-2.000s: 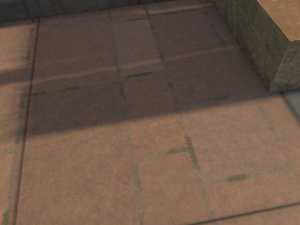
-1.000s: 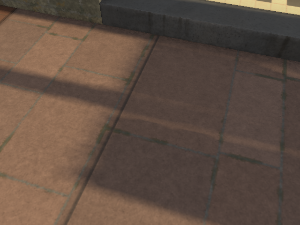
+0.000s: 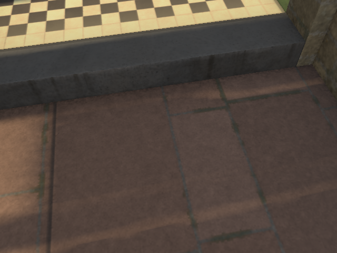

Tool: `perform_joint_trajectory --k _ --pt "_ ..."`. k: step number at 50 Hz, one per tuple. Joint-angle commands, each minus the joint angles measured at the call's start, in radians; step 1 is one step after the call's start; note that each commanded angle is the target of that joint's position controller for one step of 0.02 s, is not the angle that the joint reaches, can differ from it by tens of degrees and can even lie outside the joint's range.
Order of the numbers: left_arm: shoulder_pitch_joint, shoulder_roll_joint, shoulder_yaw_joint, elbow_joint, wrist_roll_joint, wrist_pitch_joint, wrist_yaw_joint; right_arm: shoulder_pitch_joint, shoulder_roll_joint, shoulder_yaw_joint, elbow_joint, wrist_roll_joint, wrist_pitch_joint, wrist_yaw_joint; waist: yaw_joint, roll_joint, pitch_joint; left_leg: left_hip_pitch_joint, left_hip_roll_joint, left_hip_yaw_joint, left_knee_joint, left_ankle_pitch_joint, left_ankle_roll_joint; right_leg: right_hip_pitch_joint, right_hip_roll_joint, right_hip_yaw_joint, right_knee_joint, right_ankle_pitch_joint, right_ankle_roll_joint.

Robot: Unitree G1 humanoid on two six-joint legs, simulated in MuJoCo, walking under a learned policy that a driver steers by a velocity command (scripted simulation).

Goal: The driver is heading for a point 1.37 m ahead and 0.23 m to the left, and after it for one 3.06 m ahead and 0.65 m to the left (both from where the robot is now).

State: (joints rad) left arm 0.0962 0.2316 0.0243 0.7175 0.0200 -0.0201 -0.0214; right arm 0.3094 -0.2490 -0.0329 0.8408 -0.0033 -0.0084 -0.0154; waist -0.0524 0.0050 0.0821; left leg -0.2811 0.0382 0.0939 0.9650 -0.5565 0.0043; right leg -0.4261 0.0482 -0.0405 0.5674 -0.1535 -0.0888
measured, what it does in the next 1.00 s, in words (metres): steps on the spot: left foot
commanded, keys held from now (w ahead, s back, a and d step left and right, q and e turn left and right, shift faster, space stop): no key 0.72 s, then w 0.06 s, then no key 0.22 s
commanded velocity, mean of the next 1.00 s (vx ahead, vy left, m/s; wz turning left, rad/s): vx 0.04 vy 0.00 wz -0.05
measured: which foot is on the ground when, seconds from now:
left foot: up 0.00-0.28, down 0.30-1.00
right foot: down 0.00-1.00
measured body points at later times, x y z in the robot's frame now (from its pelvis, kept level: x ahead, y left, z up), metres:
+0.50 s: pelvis +0.03 +0.02 +0.02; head +0.03 +0.03 +0.47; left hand +0.10 +0.27 -0.13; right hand +0.08 -0.22 -0.12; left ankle +0.02 +0.13 -0.73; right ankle +0.09 -0.07 -0.73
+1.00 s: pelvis +0.08 +0.03 +0.02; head +0.08 +0.02 +0.47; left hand +0.09 +0.25 -0.14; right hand +0.06 -0.20 -0.14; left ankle +0.02 +0.13 -0.72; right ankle +0.09 -0.07 -0.72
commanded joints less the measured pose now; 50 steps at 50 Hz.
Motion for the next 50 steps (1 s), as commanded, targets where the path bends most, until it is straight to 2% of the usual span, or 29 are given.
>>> perform_joint_trajectory --k 1,2,3,5,8,11,13,14,15,16,17,18,19,21,24,26,36,37,38,39,40,42,43,44,45,47,50 --pt "0.113 0.107 0.025 -0.014 -0.018 0.013 0.033 0.025 -0.084 -0.014 -0.052 -0.012 0.020 -0.002 0.057 -0.074 -0.182 -0.192 0.023 -0.111 0.143 0.021 -0.008 0.314 -0.325 0.305 -0.234 0.535 -0.190" --pt "0.082 0.097 0.020 -0.013 -0.016 0.015 0.038 0.029 -0.090 -0.017 -0.044 -0.022 0.028 -0.003 0.035 -0.094 -0.133 -0.153 0.029 -0.107 0.089 0.071 -0.012 0.237 -0.285 0.262 -0.265 0.493 -0.158" --pt "0.064 0.091 0.017 -0.010 -0.009 0.015 0.039 0.071 -0.085 -0.017 -0.020 -0.028 0.039 -0.002 0.016 -0.102 -0.138 -0.088 0.015 -0.092 0.072 0.109 -0.014 0.183 -0.257 0.218 -0.278 0.481 -0.142" --pt "0.067 0.097 0.018 0.002 0.001 0.006 0.034 0.095 -0.068 -0.016 0.000 -0.020 0.049 0.001 0.008 -0.086 -0.170 -0.033 -0.002 -0.088 0.013 0.127 -0.013 0.165 -0.241 0.193 -0.286 0.429 -0.135" --pt "0.069 0.101 0.019 0.024 0.005 0.006 0.030 0.043 -0.046 -0.010 0.003 -0.017 0.059 -0.004 0.027 -0.113 -0.151 -0.005 -0.008 -0.087 -0.144 0.144 -0.010 0.141 -0.226 0.202 -0.320 0.154 -0.123" --pt "0.079 0.107 0.023 0.048 0.009 0.019 0.029 0.011 -0.051 -0.012 0.007 -0.015 0.063 -0.009 0.047 -0.139 -0.125 0.029 -0.026 -0.080 -0.257 0.165 -0.002 0.112 -0.226 0.245 -0.348 -0.112 -0.116" --pt "0.070 0.108 0.023 0.061 0.002 0.029 0.033 0.034 -0.036 -0.008 0.027 -0.014 0.054 -0.011 0.030 -0.111 -0.108 0.098 -0.037 -0.065 -0.387 0.230 0.014 0.076 -0.222 0.261 -0.338 -0.207 -0.095" --pt "0.068 0.102 0.020 0.068 -0.005 0.032 0.036 0.055 -0.027 -0.004 0.040 -0.017 0.045 -0.012 0.016 -0.088 -0.098 0.163 -0.038 -0.065 -0.493 0.293 0.028 0.038 -0.213 0.262 -0.330 -0.258 -0.065" --pt "0.091 0.084 0.015 0.080 -0.006 0.032 0.038 0.055 -0.041 -0.003 0.041 -0.026 0.033 -0.014 0.019 -0.047 -0.079 0.199 0.005 -0.127 -0.587 0.325 0.044 0.004 -0.196 0.262 -0.318 -0.288 -0.018" --pt "0.112 0.056 0.008 0.082 -0.009 0.029 0.036 0.059 -0.080 -0.004 0.036 -0.039 0.018 -0.019 0.037 0.029 -0.077 0.197 0.127 -0.270 -0.680 0.261 0.069 -0.005 -0.153 0.224 -0.244 -0.252 0.025" --pt "0.125 0.035 0.008 0.094 -0.024 0.029 0.031 -0.027 -0.104 -0.009 0.038 -0.017 0.012 -0.016 0.094 0.158 -0.018 -0.025 0.173 -0.345 -0.741 0.149 0.100 0.122 -0.046 0.108 -0.210 -0.128 0.049" --pt "0.117 0.051 0.007 0.117 -0.010 0.027 0.029 -0.084 -0.057 0.004 0.029 -0.015 0.003 -0.011 0.098 0.128 -0.006 -0.107 0.156 -0.325 -0.771 0.109 0.079 0.243 -0.058 0.112 -0.193 -0.035 0.053" --pt "0.130 0.056 0.011 0.135 -0.005 0.023 0.028 -0.085 -0.053 0.006 0.038 -0.014 -0.007 -0.009 0.099 0.121 -0.025 -0.110 0.122 -0.288 -0.762 0.117 0.054 0.298 -0.072 0.124 -0.202 0.009 0.050" --pt "0.154 0.086 0.018 0.170 -0.005 0.014 0.027 -0.046 -0.061 0.004 0.065 -0.007 -0.014 -0.013 0.089 0.092 -0.042 -0.057 0.080 -0.240 -0.741 0.180 0.037 0.308 -0.099 0.146 -0.208 0.028 0.040" --pt "0.161 0.067 0.011 0.211 -0.008 0.007 0.034 -0.005 -0.049 0.002 0.097 -0.005 -0.011 -0.016 0.068 0.029 -0.036 0.037 0.065 -0.214 -0.697 0.266 0.049 0.238 -0.109 0.158 -0.239 0.015 0.039" --pt "0.162 0.059 0.008 0.236 -0.010 0.007 0.038 0.008 -0.042 0.002 0.115 -0.007 -0.009 -0.016 0.059 0.007 -0.032 0.058 0.063 -0.208 -0.687 0.288 0.055 0.226 -0.110 0.160 -0.251 0.013 0.043" --pt "0.197 0.044 -0.002 0.340 -0.011 0.010 0.052 0.018 -0.017 0.012 0.190 -0.006 -0.010 -0.021 0.058 -0.008 -0.035 0.092 0.056 -0.191 -0.674 0.370 0.058 0.257 -0.120 0.159 -0.249 0.068 0.042" --pt "0.206 0.041 -0.003 0.350 -0.011 0.011 0.052 0.035 -0.017 0.012 0.201 -0.008 -0.009 -0.020 0.056 -0.003 -0.054 0.099 0.048 -0.189 -0.683 0.283 0.062 0.261 -0.108 0.150 -0.243 -0.009 0.039" --pt "0.204 0.048 0.001 0.352 -0.010 0.014 0.052 0.047 -0.033 0.004 0.207 -0.010 -0.006 -0.020 0.052 0.013 -0.043 0.089 0.038 -0.194 -0.684 0.149 0.075 0.238 -0.082 0.131 -0.212 -0.121 0.030" --pt "0.203 0.056 0.006 0.350 -0.006 0.018 0.050 0.051 -0.053 -0.004 0.206 -0.011 -0.001 -0.018 0.047 0.042 -0.021 0.071 0.042 -0.222 -0.696 -0.008 0.098 0.191 -0.052 0.105 -0.167 -0.261 0.019" --pt "0.184 0.040 0.003 0.344 -0.003 0.019 0.048 0.048 -0.048 -0.004 0.207 -0.011 0.003 -0.018 0.045 0.057 0.039 0.040 0.069 -0.260 -0.728 -0.050 0.112 0.134 -0.041 0.093 -0.139 -0.249 0.018" --pt "0.190 -0.017 -0.014 0.349 0.000 0.010 0.046 0.027 -0.011 0.007 0.213 -0.012 -0.001 -0.023 0.066 0.069 0.080 -0.010 0.110 -0.287 -0.751 0.059 0.112 0.165 -0.053 0.092 -0.136 -0.088 0.029" --pt "0.207 -0.013 -0.015 0.359 0.000 0.004 0.048 0.015 0.005 0.014 0.213 -0.015 -0.008 -0.024 0.076 0.048 0.073 -0.017 0.092 -0.256 -0.722 0.186 0.096 0.209 -0.076 0.120 -0.167 -0.017 0.031" --pt "0.216 0.014 -0.010 0.370 -0.003 -0.002 0.051 0.024 0.012 0.015 0.217 -0.015 -0.015 -0.024 0.069 -0.003 0.054 0.023 0.054 -0.205 -0.674 0.337 0.078 0.228 -0.095 0.147 -0.185 0.064 0.027" --pt "0.227 0.030 -0.007 0.378 -0.006 -0.008 0.055 0.045 0.005 0.014 0.227 -0.013 -0.019 -0.024 0.060 -0.026 0.014 0.078 0.037 -0.175 -0.635 0.442 0.067 0.252 -0.112 0.161 -0.186 0.155 0.020" --pt "0.234 0.028 -0.008 0.385 -0.012 -0.012 0.061 0.076 -0.001 0.014 0.245 -0.004 -0.020 -0.029 0.052 -0.020 -0.045 0.141 0.034 -0.162 -0.616 0.516 0.055 0.298 -0.128 0.164 -0.174 0.276 0.012" --pt "0.233 0.017 -0.010 0.393 -0.015 -0.006 0.069 0.082 0.009 0.018 0.260 -0.003 -0.012 -0.032 0.051 -0.015 -0.056 0.164 0.039 -0.158 -0.613 0.538 0.048 0.320 -0.129 0.156 -0.174 0.312 0.012"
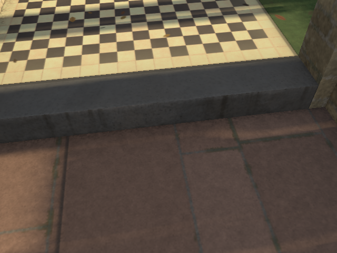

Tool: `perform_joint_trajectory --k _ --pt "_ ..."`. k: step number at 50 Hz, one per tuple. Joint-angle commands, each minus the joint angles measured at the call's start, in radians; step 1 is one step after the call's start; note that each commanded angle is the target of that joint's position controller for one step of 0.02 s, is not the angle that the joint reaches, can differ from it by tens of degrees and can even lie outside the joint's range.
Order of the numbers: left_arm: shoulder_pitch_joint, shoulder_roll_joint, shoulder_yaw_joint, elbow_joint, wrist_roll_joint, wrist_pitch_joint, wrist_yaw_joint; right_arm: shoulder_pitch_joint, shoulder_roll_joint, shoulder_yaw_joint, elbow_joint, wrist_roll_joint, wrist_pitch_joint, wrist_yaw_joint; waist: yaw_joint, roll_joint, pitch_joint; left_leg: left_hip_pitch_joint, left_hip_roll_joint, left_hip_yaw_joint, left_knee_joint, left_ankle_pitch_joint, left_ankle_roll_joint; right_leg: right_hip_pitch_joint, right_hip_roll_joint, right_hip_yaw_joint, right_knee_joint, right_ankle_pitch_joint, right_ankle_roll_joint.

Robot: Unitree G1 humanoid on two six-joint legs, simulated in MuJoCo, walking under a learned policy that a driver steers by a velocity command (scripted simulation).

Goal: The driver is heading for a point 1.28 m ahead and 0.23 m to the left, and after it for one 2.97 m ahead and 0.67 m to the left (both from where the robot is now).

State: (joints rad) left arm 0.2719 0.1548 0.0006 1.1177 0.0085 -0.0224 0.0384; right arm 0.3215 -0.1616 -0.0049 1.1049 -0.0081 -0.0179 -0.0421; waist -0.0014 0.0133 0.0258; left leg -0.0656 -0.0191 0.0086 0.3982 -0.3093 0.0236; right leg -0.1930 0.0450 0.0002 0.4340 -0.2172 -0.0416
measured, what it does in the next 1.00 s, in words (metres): stands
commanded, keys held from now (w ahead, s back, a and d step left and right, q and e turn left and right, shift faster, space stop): no key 0.76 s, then w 0.24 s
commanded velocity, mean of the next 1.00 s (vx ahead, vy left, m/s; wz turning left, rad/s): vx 0.06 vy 0.00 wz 0.00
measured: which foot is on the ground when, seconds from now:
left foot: down 0.00-1.00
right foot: down 0.00-0.88, up 0.90-1.00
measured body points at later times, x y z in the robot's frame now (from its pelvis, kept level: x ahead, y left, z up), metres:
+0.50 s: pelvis +0.01 +0.00 +0.00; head +0.02 -0.01 +0.45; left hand +0.00 +0.22 -0.16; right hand -0.02 -0.22 -0.16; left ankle -0.06 +0.10 -0.74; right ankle +0.01 -0.09 -0.74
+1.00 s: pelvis +0.03 -0.01 +0.00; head +0.03 -0.02 +0.44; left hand +0.03 +0.22 -0.16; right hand -0.07 -0.23 -0.16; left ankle -0.06 +0.10 -0.74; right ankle +0.02 -0.10 -0.72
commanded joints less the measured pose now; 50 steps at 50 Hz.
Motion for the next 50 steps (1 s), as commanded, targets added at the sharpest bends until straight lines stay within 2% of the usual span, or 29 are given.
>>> perform_joint_trajectory --k 1,16,38,39,41,43,44,45,46,47,48,50 --pt "0.057 0.091 0.014 -0.004 -0.003 -0.001 0.011 0.071 -0.074 -0.009 0.001 0.001 0.001 -0.007 0.000 -0.021 0.005 -0.052 0.098 -0.072 -0.048 0.289 0.026 0.088 -0.125 0.114 -0.043 0.374 -0.034" --pt "0.041 0.073 0.017 0.031 -0.003 0.013 0.015 0.065 -0.057 0.002 0.045 -0.002 0.013 -0.015 0.000 -0.006 0.034 -0.048 0.110 -0.071 -0.066 0.263 0.016 0.090 -0.122 0.112 -0.071 0.333 -0.028" --pt "0.076 0.052 0.008 0.058 -0.003 0.019 0.009 0.101 -0.031 0.012 0.065 -0.005 0.008 -0.013 0.005 -0.003 0.069 -0.092 0.110 -0.082 -0.092 0.159 0.025 0.047 -0.116 0.114 -0.103 0.169 -0.018" --pt "0.083 0.048 0.007 0.060 -0.002 0.020 0.009 0.114 -0.028 0.012 0.068 -0.006 0.008 -0.012 0.004 -0.004 0.051 -0.087 0.102 -0.081 -0.101 0.082 0.029 0.051 -0.106 0.110 -0.108 0.085 -0.020" --pt "0.077 0.067 0.016 0.050 -0.001 0.026 0.006 0.132 -0.053 -0.001 0.065 -0.011 0.012 -0.009 -0.002 0.008 0.073 -0.110 0.078 -0.085 -0.091 -0.160 0.055 -0.003 -0.065 0.090 -0.065 -0.152 -0.038" --pt "0.053 0.067 0.023 0.023 0.007 0.029 -0.004 0.159 -0.074 -0.013 0.052 -0.010 0.018 -0.004 -0.025 0.055 0.145 -0.140 0.115 -0.176 -0.129 -0.424 0.107 -0.150 -0.027 0.065 0.023 -0.366 -0.054" --pt "0.019 0.044 0.019 -0.001 0.011 0.024 -0.011 0.202 -0.088 -0.019 0.057 -0.007 0.016 -0.003 -0.047 0.096 0.182 -0.119 0.171 -0.265 -0.183 -0.510 0.142 -0.238 -0.005 0.033 0.104 -0.359 -0.048" --pt "-0.017 0.016 0.013 -0.028 0.020 0.014 -0.019 0.239 -0.110 -0.029 0.066 -0.006 0.014 -0.004 -0.062 0.150 0.208 -0.088 0.253 -0.371 -0.252 -0.556 0.184 -0.304 0.008 -0.032 0.216 -0.275 -0.037" --pt "-0.053 0.021 0.014 -0.054 0.032 0.002 -0.025 0.238 -0.121 -0.038 0.066 -0.009 0.008 -0.004 -0.066 0.151 0.240 -0.089 0.320 -0.433 -0.286 -0.523 0.218 -0.352 -0.033 -0.054 0.296 -0.210 -0.032" --pt "-0.075 0.042 0.021 -0.076 0.030 -0.009 -0.031 0.235 -0.122 -0.042 0.059 -0.016 0.001 -0.002 -0.066 0.126 0.237 -0.067 0.339 -0.452 -0.300 -0.462 0.234 -0.399 -0.055 -0.043 0.351 -0.218 -0.030" --pt "-0.079 0.055 0.027 -0.093 0.029 -0.019 -0.037 0.230 -0.130 -0.047 0.055 -0.022 -0.008 0.001 -0.057 0.111 0.231 -0.038 0.346 -0.445 -0.292 -0.397 0.240 -0.432 -0.075 -0.031 0.376 -0.230 -0.030" --pt "-0.082 0.065 0.035 -0.119 0.017 -0.038 -0.049 0.201 -0.125 -0.050 0.041 -0.021 -0.026 0.006 -0.033 0.097 0.213 -0.022 0.314 -0.362 -0.259 -0.253 0.213 -0.397 -0.092 -0.030 0.312 -0.218 -0.029"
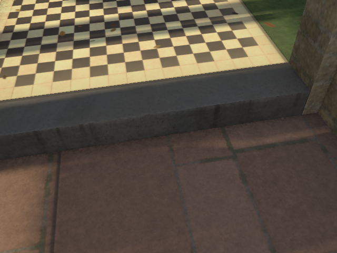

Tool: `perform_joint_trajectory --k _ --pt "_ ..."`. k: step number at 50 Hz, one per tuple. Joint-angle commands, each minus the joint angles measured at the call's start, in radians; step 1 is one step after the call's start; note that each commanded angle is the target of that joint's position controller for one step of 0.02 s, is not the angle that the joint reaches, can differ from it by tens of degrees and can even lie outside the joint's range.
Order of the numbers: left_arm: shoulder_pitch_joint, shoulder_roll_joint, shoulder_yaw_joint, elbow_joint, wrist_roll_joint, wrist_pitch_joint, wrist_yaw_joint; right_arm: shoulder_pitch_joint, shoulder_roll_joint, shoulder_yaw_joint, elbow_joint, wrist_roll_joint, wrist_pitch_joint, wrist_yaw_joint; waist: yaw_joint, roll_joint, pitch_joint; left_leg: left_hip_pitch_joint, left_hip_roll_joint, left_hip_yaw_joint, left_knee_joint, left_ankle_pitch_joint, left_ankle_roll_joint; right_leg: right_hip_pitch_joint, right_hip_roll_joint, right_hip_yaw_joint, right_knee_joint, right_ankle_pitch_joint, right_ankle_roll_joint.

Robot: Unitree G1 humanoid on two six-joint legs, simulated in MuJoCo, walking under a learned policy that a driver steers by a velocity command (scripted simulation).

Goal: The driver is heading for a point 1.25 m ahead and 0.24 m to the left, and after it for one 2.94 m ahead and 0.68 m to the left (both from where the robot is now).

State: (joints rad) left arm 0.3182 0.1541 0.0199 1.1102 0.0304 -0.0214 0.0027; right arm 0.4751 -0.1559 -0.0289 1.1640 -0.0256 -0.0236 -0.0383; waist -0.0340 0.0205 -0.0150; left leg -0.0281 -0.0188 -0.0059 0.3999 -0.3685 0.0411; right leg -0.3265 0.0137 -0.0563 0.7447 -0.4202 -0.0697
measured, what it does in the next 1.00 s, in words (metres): walks ahead: right foot, then left foot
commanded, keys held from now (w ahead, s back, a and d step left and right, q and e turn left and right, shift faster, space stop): w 0.58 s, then w+q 0.42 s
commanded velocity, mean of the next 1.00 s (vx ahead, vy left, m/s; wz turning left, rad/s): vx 0.46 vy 0.00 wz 0.13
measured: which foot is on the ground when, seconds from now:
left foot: down 0.00-0.10, up 0.12-0.56, down 0.58-1.00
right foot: up 0.00-0.06, down 0.08-0.58, up 0.60-1.00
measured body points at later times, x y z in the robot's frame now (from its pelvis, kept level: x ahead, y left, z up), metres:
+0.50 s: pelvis +0.22 -0.04 +0.00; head +0.26 -0.04 +0.44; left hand +0.10 +0.17 -0.14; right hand +0.40 -0.25 -0.13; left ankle +0.39 +0.06 -0.71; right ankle +0.06 -0.11 -0.74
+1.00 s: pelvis +0.50 -0.02 +0.01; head +0.54 -0.01 +0.46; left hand +0.68 +0.22 -0.10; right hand +0.46 -0.27 -0.13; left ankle +0.41 +0.03 -0.74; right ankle +0.69 -0.16 -0.69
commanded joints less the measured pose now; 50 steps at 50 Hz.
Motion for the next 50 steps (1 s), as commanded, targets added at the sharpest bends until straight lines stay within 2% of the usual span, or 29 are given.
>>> perform_joint_trajectory --k 1,2,3,4,5,6,7,8,9,11,13,17,20,22,25,26,27,28,29,30,31,32,33,35,37,40,43,46,50 --pt "-0.119 0.062 0.019 -0.117 -0.012 -0.046 -0.017 0.030 -0.132 -0.028 -0.026 0.000 -0.027 0.003 0.013 0.091 0.238 -0.085 0.287 -0.298 -0.240 -0.129 0.178 -0.191 -0.047 0.008 -0.051 0.012 -0.001" --pt "-0.075 0.054 0.022 -0.111 -0.017 -0.049 -0.021 0.003 -0.137 -0.030 -0.034 0.005 -0.031 0.004 0.044 0.089 0.221 -0.146 0.259 -0.243 -0.206 -0.081 0.161 -0.069 -0.026 -0.020 -0.125 0.066 -0.004" --pt "0.019 0.043 0.026 -0.082 -0.022 -0.050 -0.022 -0.030 -0.139 -0.031 -0.045 0.012 -0.033 0.007 0.093 0.074 0.198 -0.251 0.220 -0.181 -0.146 -0.034 0.139 0.119 0.012 -0.053 -0.206 0.127 -0.005" --pt "0.146 0.060 0.041 -0.036 -0.024 -0.051 -0.017 -0.041 -0.132 -0.028 -0.054 0.010 -0.039 0.011 0.142 0.025 0.153 -0.347 0.169 -0.123 -0.025 0.069 0.117 0.321 0.050 -0.053 -0.253 0.130 -0.007" --pt "0.284 0.125 0.064 -0.006 -0.011 -0.058 -0.004 -0.062 -0.095 -0.016 -0.074 0.006 -0.051 0.021 0.204 -0.137 0.096 -0.455 0.078 -0.002 0.260 0.122 0.076 0.479 -0.098 0.160 -0.379 0.008 -0.033" --pt "0.419 0.237 0.088 0.019 -0.012 -0.052 0.001 -0.040 -0.032 -0.003 -0.121 0.010 -0.058 0.030 0.210 -0.389 0.015 -0.635 -0.048 0.100 0.603 -0.151 0.034 0.562 -0.361 0.651 -0.586 -0.246 -0.136" --pt "0.335 0.181 0.071 0.012 -0.011 -0.038 0.003 -0.095 -0.091 -0.018 -0.136 -0.017 -0.052 0.038 0.150 -0.220 0.097 -0.681 0.011 -0.004 0.769 -0.153 0.054 0.434 -0.384 0.729 -0.619 -0.312 -0.162" --pt "0.207 0.157 0.061 -0.033 -0.008 -0.039 0.001 -0.139 -0.072 -0.016 -0.152 -0.016 -0.054 0.049 0.102 -0.102 0.171 -0.708 0.063 -0.024 0.811 -0.040 0.066 0.340 -0.367 0.624 -0.605 -0.266 -0.154" --pt "0.133 0.143 0.055 -0.059 -0.009 -0.047 -0.002 -0.147 -0.054 -0.012 -0.152 -0.006 -0.061 0.056 0.072 -0.042 0.180 -0.674 0.091 -0.031 0.785 0.052 0.064 0.280 -0.325 0.512 -0.615 -0.112 -0.141" --pt "0.103 0.100 0.035 -0.064 -0.012 -0.066 0.002 -0.126 -0.055 -0.018 -0.145 -0.011 -0.054 0.064 0.028 -0.042 0.147 -0.609 0.113 -0.015 0.723 0.118 0.045 0.256 -0.254 0.352 -0.623 0.116 -0.113" --pt "0.159 0.089 0.025 -0.041 -0.015 -0.080 0.009 -0.135 -0.067 -0.026 -0.151 -0.010 -0.037 0.068 0.020 -0.066 0.124 -0.620 0.100 0.019 0.695 0.144 0.030 0.298 -0.228 0.261 -0.610 0.335 -0.108" --pt "0.232 0.093 0.012 -0.018 -0.015 -0.087 0.012 -0.317 -0.061 -0.025 -0.221 -0.006 -0.021 0.072 0.040 -0.081 0.146 -0.701 0.085 0.075 0.570 0.215 0.006 0.323 -0.204 0.158 -0.606 0.588 -0.113" --pt "0.238 0.089 0.004 -0.019 -0.015 -0.090 0.014 -0.465 -0.045 -0.012 -0.279 0.004 -0.022 0.075 0.061 -0.097 0.172 -0.636 0.056 0.115 0.358 0.295 0.005 0.289 -0.180 0.105 -0.614 0.680 -0.106" --pt "0.252 0.102 0.005 -0.012 -0.016 -0.093 0.018 -0.512 -0.050 -0.009 -0.300 0.009 -0.022 0.074 0.066 -0.110 0.173 -0.570 0.035 0.137 0.258 0.323 0.022 0.301 -0.189 0.090 -0.615 0.744 -0.103" --pt "0.229 0.127 0.010 -0.010 -0.013 -0.098 0.022 -0.477 -0.083 -0.021 -0.305 0.009 -0.028 0.062 0.028 -0.111 0.135 -0.456 -0.003 0.146 0.190 0.295 0.077 0.376 -0.214 0.065 -0.524 1.012 -0.093" --pt "0.215 0.140 0.015 -0.011 -0.011 -0.098 0.025 -0.412 -0.100 -0.030 -0.287 0.008 -0.033 0.055 -0.003 -0.117 0.094 -0.386 -0.027 0.148 0.186 0.258 0.096 0.406 -0.217 0.055 -0.436 1.141 -0.085" --pt "0.203 0.152 0.019 -0.012 -0.007 -0.093 0.026 -0.294 -0.122 -0.043 -0.250 0.009 -0.040 0.047 -0.051 -0.117 0.030 -0.279 -0.051 0.144 0.167 0.230 0.115 0.423 -0.213 0.046 -0.292 1.211 -0.077" --pt "0.186 0.161 0.022 -0.016 -0.011 -0.087 0.024 -0.141 -0.140 -0.057 -0.197 0.005 -0.047 0.040 -0.115 -0.100 -0.044 -0.100 -0.051 0.137 0.092 0.263 0.133 0.371 -0.189 0.027 -0.098 1.141 -0.064" --pt "0.195 0.133 0.014 -0.034 -0.017 -0.084 0.017 0.007 -0.206 -0.079 -0.164 -0.020 -0.052 0.030 -0.157 -0.035 -0.136 0.126 0.119 -0.046 0.068 0.121 0.173 0.187 -0.145 0.005 0.179 0.830 -0.057" --pt "0.308 0.018 0.000 -0.052 -0.045 -0.080 0.002 0.043 -0.286 -0.097 -0.167 -0.036 -0.048 0.036 -0.081 0.178 -0.239 0.350 0.416 -0.585 -0.033 0.023 0.329 -0.160 0.052 -0.021 0.592 0.005 -0.017" --pt "0.235 0.111 0.025 -0.062 -0.023 -0.078 0.000 -0.044 -0.256 -0.093 -0.169 0.009 -0.037 0.050 -0.067 0.079 -0.209 0.282 0.388 -0.728 -0.161 -0.097 0.337 -0.271 0.036 0.104 0.678 -0.028 -0.034" --pt "0.123 0.127 0.031 -0.107 -0.015 -0.082 -0.003 -0.159 -0.201 -0.076 -0.190 0.021 -0.038 0.053 -0.028 0.051 -0.046 0.141 0.360 -0.570 -0.182 -0.107 0.304 -0.334 -0.027 0.101 0.643 0.070 -0.041" --pt "0.063 0.123 0.031 -0.122 -0.009 -0.089 -0.005 -0.203 -0.142 -0.061 -0.193 0.019 -0.045 0.058 -0.010 -0.021 0.023 0.018 0.319 -0.471 -0.212 0.014 0.276 -0.305 -0.061 0.098 0.577 0.134 -0.038" --pt "0.059 0.091 0.031 -0.130 0.011 -0.075 -0.010 -0.198 -0.091 -0.040 -0.170 0.015 -0.060 0.046 0.054 -0.030 0.057 -0.127 0.235 -0.333 -0.232 0.208 0.229 -0.203 -0.099 0.101 0.458 0.158 -0.011" --pt "0.053 0.070 0.029 -0.146 0.016 -0.055 -0.014 -0.155 -0.113 -0.041 -0.156 0.016 -0.075 0.037 0.073 -0.016 0.054 -0.160 0.206 -0.276 -0.234 0.330 0.231 -0.175 -0.101 0.087 0.381 0.152 0.020" --pt "-0.073 0.087 0.029 -0.206 0.015 -0.035 -0.017 -0.111 -0.162 -0.050 -0.160 0.021 -0.076 0.034 0.061 0.003 0.085 -0.189 0.181 -0.239 -0.268 0.320 0.234 -0.239 -0.109 0.059 0.252 0.217 0.065" --pt "-0.233 0.109 0.032 -0.271 0.005 -0.032 -0.019 -0.049 -0.160 -0.049 -0.164 0.020 -0.072 0.039 0.014 0.017 0.108 -0.147 0.163 -0.241 -0.279 0.345 0.209 -0.309 -0.105 0.049 0.092 0.338 0.097" --pt "-0.335 0.109 0.029 -0.314 -0.001 -0.033 -0.022 0.011 -0.167 -0.052 -0.165 0.019 -0.068 0.039 -0.027 0.036 0.090 -0.064 0.151 -0.242 -0.239 0.421 0.188 -0.331 -0.084 0.048 -0.010 0.413 0.106" --pt "-0.446 0.120 0.024 -0.371 -0.007 -0.043 -0.029 0.053 -0.177 -0.058 -0.173 0.011 -0.063 0.035 -0.065 0.055 0.088 0.032 0.157 -0.262 -0.164 0.534 0.183 -0.334 -0.055 0.050 -0.115 0.399 0.101"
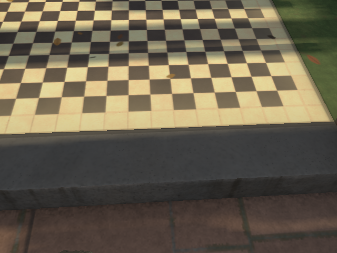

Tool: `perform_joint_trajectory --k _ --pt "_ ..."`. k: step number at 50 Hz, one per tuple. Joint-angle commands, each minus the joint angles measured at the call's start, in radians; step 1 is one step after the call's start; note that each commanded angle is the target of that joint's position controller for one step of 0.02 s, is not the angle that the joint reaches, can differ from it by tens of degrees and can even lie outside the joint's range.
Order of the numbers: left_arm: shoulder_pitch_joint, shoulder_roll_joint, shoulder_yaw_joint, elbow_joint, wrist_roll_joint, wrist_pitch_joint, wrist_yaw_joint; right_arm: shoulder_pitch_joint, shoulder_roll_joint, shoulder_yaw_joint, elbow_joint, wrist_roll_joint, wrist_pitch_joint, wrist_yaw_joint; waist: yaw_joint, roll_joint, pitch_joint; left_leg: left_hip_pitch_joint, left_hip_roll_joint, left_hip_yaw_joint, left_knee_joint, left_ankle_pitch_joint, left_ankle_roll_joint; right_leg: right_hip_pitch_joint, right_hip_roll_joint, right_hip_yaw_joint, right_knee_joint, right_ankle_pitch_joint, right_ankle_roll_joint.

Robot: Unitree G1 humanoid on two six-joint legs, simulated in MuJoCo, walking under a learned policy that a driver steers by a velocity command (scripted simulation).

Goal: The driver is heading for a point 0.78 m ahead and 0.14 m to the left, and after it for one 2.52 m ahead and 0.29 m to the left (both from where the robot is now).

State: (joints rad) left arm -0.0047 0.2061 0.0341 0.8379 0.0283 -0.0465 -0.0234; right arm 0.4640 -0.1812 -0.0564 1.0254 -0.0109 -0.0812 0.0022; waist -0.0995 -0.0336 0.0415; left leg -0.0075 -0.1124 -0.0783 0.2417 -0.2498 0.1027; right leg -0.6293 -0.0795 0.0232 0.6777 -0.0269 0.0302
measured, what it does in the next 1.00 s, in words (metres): walks ahead, turning left: right foot, then left foot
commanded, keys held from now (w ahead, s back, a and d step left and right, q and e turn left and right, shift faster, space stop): w+q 0.60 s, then w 0.20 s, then w+e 0.20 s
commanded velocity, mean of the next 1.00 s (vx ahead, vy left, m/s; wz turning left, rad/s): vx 0.50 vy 0.00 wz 0.41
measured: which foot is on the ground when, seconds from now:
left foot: down 0.00-0.14, up 0.16-0.62, down 0.64-1.00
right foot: up 0.00-0.10, down 0.12-0.66, up 0.68-1.00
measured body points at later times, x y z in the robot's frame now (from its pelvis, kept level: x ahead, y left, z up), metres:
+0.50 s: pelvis +0.26 -0.03 +0.00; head +0.30 -0.02 +0.45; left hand +0.17 +0.22 -0.13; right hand +0.51 -0.20 -0.11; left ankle +0.35 +0.13 -0.69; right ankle +0.22 -0.14 -0.74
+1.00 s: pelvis +0.45 +0.10 +0.00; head +0.45 +0.12 +0.45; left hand +0.42 +0.36 -0.14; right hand +0.57 -0.13 -0.13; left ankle +0.39 +0.12 -0.74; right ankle +0.50 -0.02 -0.54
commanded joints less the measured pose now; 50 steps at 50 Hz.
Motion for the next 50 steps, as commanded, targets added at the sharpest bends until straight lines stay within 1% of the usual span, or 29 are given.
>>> perform_joint_trajectory --k 1,3,5,6,7,8,9,10,11,12,17,23,27,29,31,32,33,34,35,36,37,38,39,41,43,44,47,49,50 --pt "-0.135 0.073 0.010 -0.112 -0.007 -0.023 -0.004 0.060 -0.160 -0.034 -0.040 -0.007 -0.004 -0.009 0.001 0.118 0.031 0.024 0.256 -0.201 0.017 0.446 0.115 -0.011 0.044 -0.024 -0.079 -0.008 -0.004" --pt "-0.084 0.095 0.015 -0.115 -0.012 -0.034 0.000 0.019 -0.181 -0.043 -0.058 -0.008 -0.003 -0.015 0.039 0.131 0.015 0.010 0.260 -0.216 0.071 0.507 0.083 0.112 0.060 -0.015 -0.158 -0.052 -0.023" --pt "0.102 0.138 0.034 -0.066 -0.011 -0.051 0.016 -0.032 -0.209 -0.052 -0.076 -0.004 -0.008 -0.009 0.123 0.108 -0.073 -0.042 0.217 -0.198 0.257 0.658 0.043 0.386 0.103 -0.038 -0.239 -0.092 -0.056" --pt "0.246 0.181 0.049 -0.035 0.006 -0.067 0.031 -0.048 -0.191 -0.048 -0.089 0.004 -0.013 -0.003 0.187 0.057 -0.172 -0.144 0.155 -0.159 0.458 0.570 0.024 0.603 0.028 0.017 -0.254 -0.091 -0.090" --pt "0.388 0.269 0.067 -0.040 0.039 -0.070 0.049 -0.030 -0.109 -0.027 -0.140 0.037 -0.017 -0.003 0.219 -0.083 -0.337 -0.355 0.072 -0.073 0.752 0.210 -0.004 0.871 -0.251 0.302 -0.269 -0.198 -0.146" --pt "0.361 0.307 0.081 -0.028 0.034 -0.053 0.041 0.042 -0.101 -0.028 -0.164 0.047 -0.007 -0.008 0.151 -0.298 -0.414 -0.568 -0.011 0.000 0.945 -0.292 -0.011 0.953 -0.395 0.682 -0.378 -0.199 -0.240" --pt "0.278 0.205 0.064 -0.052 0.026 -0.041 0.033 0.029 -0.157 -0.035 -0.128 0.019 0.012 -0.014 0.114 -0.117 -0.279 -0.623 0.087 -0.024 1.023 -0.219 -0.001 0.819 -0.357 0.597 -0.388 -0.334 -0.229" --pt "0.221 0.125 0.044 -0.058 0.013 -0.042 0.030 -0.042 -0.148 -0.033 -0.128 0.004 0.016 -0.002 0.118 -0.009 -0.151 -0.612 0.121 -0.018 0.994 -0.133 -0.006 0.674 -0.297 0.442 -0.414 -0.317 -0.209" --pt "0.202 0.099 0.035 -0.051 0.013 -0.045 0.029 -0.078 -0.124 -0.030 -0.137 0.000 0.019 0.007 0.103 0.001 -0.085 -0.589 0.150 -0.009 0.951 -0.088 -0.012 0.577 -0.252 0.320 -0.452 -0.226 -0.183" --pt "0.217 0.091 0.030 -0.034 0.007 -0.051 0.033 -0.112 -0.121 -0.032 -0.152 -0.018 0.029 0.017 0.094 -0.036 -0.054 -0.579 0.173 -0.003 0.919 -0.070 -0.019 0.529 -0.223 0.240 -0.474 -0.142 -0.174" --pt "0.293 0.112 0.037 0.008 -0.013 -0.085 0.026 -0.204 -0.101 -0.024 -0.195 -0.029 0.062 0.046 0.076 -0.052 -0.051 -0.655 0.197 0.035 0.902 0.036 -0.039 0.542 -0.205 0.036 -0.506 0.140 -0.183" --pt "0.340 0.128 0.038 0.033 -0.009 -0.082 0.030 -0.433 -0.081 0.002 -0.279 -0.023 0.053 0.072 0.108 -0.055 0.007 -0.627 0.190 0.111 0.584 0.229 -0.057 0.536 -0.158 -0.163 -0.518 0.229 -0.158" --pt "0.380 0.175 0.049 0.049 -0.007 -0.067 0.040 -0.509 -0.096 0.008 -0.314 -0.032 0.053 0.073 0.123 -0.062 0.011 -0.543 0.156 0.181 0.421 0.166 -0.018 0.615 -0.185 -0.217 -0.454 0.365 -0.134" --pt "0.385 0.197 0.054 0.052 -0.006 -0.052 0.047 -0.478 -0.117 0.002 -0.313 -0.041 0.055 0.062 0.108 -0.081 -0.024 -0.485 0.108 0.207 0.382 0.066 0.016 0.677 -0.197 -0.243 -0.333 0.603 -0.120" --pt "0.395 0.212 0.055 0.055 -0.012 -0.028 0.048 -0.330 -0.140 -0.012 -0.274 -0.045 0.041 0.051 0.052 -0.069 -0.116 -0.316 0.035 0.221 0.281 0.039 0.066 0.691 -0.189 -0.261 -0.062 0.707 -0.114" --pt "0.391 0.200 0.048 0.038 -0.014 -0.021 0.045 -0.190 -0.173 -0.028 -0.231 -0.057 0.029 0.040 -0.008 -0.014 -0.202 -0.089 0.052 0.164 0.220 0.110 0.099 0.554 -0.162 -0.274 0.162 0.526 -0.087" --pt "0.431 0.100 0.022 -0.012 -0.013 -0.022 0.036 -0.139 -0.268 -0.050 -0.228 -0.063 0.022 0.024 0.020 0.180 -0.302 0.208 0.325 -0.178 0.237 0.222 0.156 0.223 -0.083 -0.280 0.455 -0.145 -0.045" --pt "0.429 0.119 0.026 -0.050 -0.017 -0.020 0.033 -0.082 -0.347 -0.070 -0.237 -0.031 0.037 0.014 0.019 0.276 -0.393 0.321 0.508 -0.573 0.119 0.416 0.287 -0.013 0.077 -0.158 0.724 -0.550 -0.013" --pt "0.352 0.142 0.031 -0.038 -0.004 -0.015 0.032 -0.095 -0.300 -0.061 -0.227 -0.015 0.047 0.005 0.014 0.089 -0.309 0.247 0.462 -0.398 0.111 0.409 0.249 -0.071 0.002 -0.048 0.743 -0.428 -0.023" --pt "0.320 0.114 0.019 -0.041 -0.013 -0.024 0.027 -0.175 -0.237 -0.044 -0.233 -0.006 0.042 0.002 0.044 0.075 -0.186 0.091 0.416 -0.289 0.082 0.433 0.222 -0.053 -0.023 -0.041 0.682 -0.345 -0.027" --pt "0.326 0.110 0.017 -0.025 -0.011 -0.025 0.026 -0.228 -0.190 -0.029 -0.234 -0.006 0.035 0.003 0.086 0.036 -0.122 -0.013 0.360 -0.211 0.047 0.465 0.173 -0.001 -0.052 -0.031 0.590 -0.311 -0.029" --pt "0.336 0.115 0.018 -0.019 0.005 -0.012 0.024 -0.256 -0.167 -0.019 -0.232 0.001 0.028 0.001 0.116 0.047 -0.096 -0.080 0.323 -0.162 0.022 0.499 0.148 0.051 -0.063 -0.026 0.536 -0.299 -0.026" --pt "0.363 0.101 0.012 -0.003 0.011 0.005 0.023 -0.262 -0.151 -0.009 -0.229 -0.006 0.021 0.000 0.128 0.075 -0.120 -0.112 0.306 -0.122 0.015 0.595 0.131 0.108 -0.047 -0.041 0.570 -0.283 -0.022" --pt "0.389 0.100 0.016 0.010 0.009 0.024 0.014 -0.232 -0.157 -0.005 -0.210 0.001 0.003 0.004 0.148 0.066 -0.133 -0.115 0.289 -0.062 0.013 0.696 0.114 0.115 -0.033 -0.044 0.556 -0.256 -0.018" --pt "0.390 0.085 0.018 0.025 0.007 0.034 0.010 -0.176 -0.172 -0.009 -0.185 -0.004 -0.006 0.004 0.132 0.096 -0.126 -0.114 0.287 -0.031 -0.010 0.642 0.105 0.086 -0.011 -0.057 0.619 -0.223 -0.018" --pt "0.383 0.080 0.021 0.031 0.003 0.044 0.016 -0.136 -0.174 -0.013 -0.170 -0.009 -0.007 0.002 0.118 0.132 -0.113 -0.101 0.297 -0.050 -0.027 0.504 0.122 0.020 0.000 -0.060 0.738 -0.239 -0.024" --pt "0.232 0.072 0.032 -0.019 0.003 0.060 0.025 -0.029 -0.162 -0.007 -0.127 -0.019 -0.008 0.001 0.067 0.105 0.004 -0.031 0.338 -0.113 -0.076 0.082 0.143 -0.326 0.029 0.000 1.041 -0.311 -0.049" --pt "0.163 0.049 0.027 -0.049 0.000 0.055 0.030 0.017 -0.142 0.003 -0.100 -0.027 -0.014 -0.006 0.066 0.059 0.059 0.023 0.362 -0.125 -0.089 -0.051 0.136 -0.513 0.045 0.033 1.150 -0.345 -0.069" --pt "0.147 0.014 0.019 -0.054 -0.001 0.052 0.036 0.056 -0.121 0.013 -0.074 -0.034 -0.017 -0.006 0.062 0.071 0.064 0.068 0.385 -0.143 -0.061 -0.046 0.144 -0.632 0.073 0.029 1.319 -0.401 -0.088"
